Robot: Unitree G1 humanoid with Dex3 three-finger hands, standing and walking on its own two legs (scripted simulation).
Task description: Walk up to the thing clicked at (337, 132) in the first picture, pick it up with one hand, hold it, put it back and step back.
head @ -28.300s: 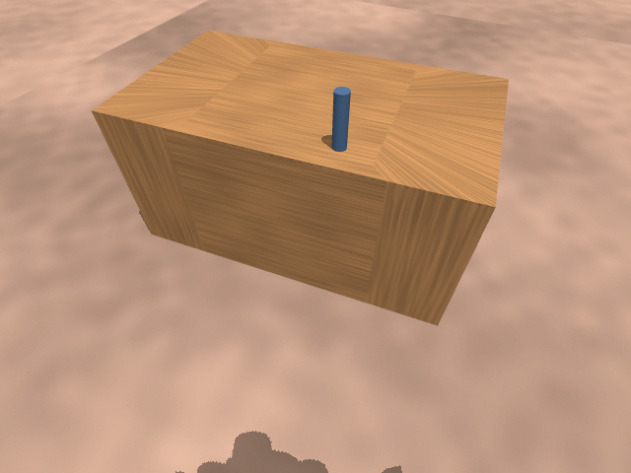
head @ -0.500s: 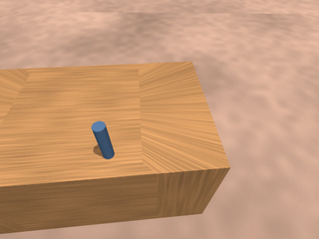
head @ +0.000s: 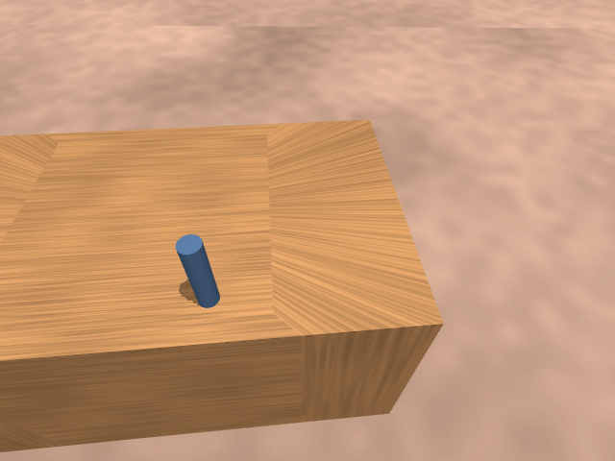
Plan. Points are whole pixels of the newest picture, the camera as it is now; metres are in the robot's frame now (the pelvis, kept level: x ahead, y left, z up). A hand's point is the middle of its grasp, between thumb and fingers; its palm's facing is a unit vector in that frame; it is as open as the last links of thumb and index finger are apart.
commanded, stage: stand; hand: left
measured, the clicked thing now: (199, 274) +0.44 +0.20 -0.09
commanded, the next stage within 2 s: step back in 0.74 s
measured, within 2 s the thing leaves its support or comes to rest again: neither
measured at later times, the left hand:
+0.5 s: hand out of the picture +0.07 +0.25 -0.16, palm faces -0.03 -0.94 -0.33, open 7.4 cm
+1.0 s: hand out of the picture +0.05 +0.24 -0.16, palm faces -0.01 -0.91 -0.42, open 7.4 cm
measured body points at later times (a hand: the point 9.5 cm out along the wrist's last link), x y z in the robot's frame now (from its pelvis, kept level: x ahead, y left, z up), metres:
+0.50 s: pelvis +0.01 +0.00 +0.00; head +0.03 +0.00 +0.45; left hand +0.07 +0.30 -0.14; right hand +0.08 -0.30 -0.13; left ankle +0.05 +0.13 -0.74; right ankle -0.04 -0.16 -0.74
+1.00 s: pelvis -0.03 -0.04 -0.02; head +0.03 -0.05 +0.42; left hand +0.05 +0.29 -0.14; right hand +0.09 -0.35 -0.15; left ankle +0.05 +0.13 -0.74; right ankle -0.06 -0.14 -0.74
